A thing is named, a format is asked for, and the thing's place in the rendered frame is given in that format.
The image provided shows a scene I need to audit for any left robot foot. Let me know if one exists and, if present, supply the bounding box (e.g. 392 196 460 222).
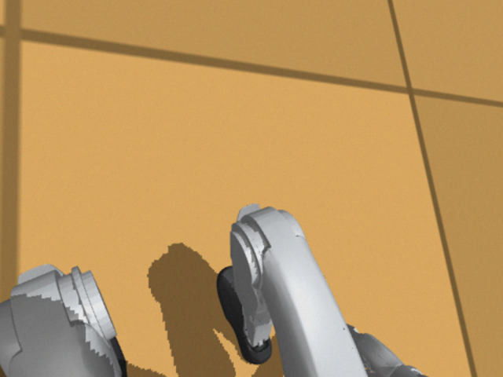
109 337 127 377

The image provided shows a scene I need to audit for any right robot foot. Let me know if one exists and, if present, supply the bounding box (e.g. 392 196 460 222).
216 266 272 364

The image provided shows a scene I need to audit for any right robot hand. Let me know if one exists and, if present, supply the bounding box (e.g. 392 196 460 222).
347 324 404 377

